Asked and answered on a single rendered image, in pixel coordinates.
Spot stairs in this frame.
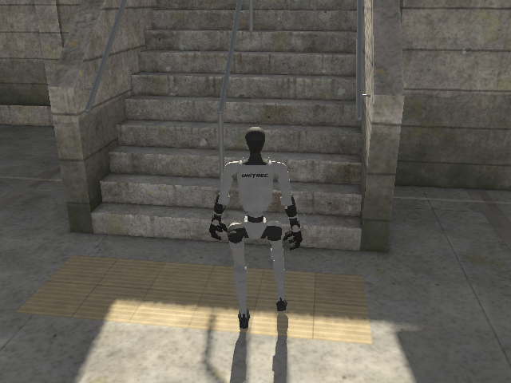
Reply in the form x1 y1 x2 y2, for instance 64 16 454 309
91 0 362 251

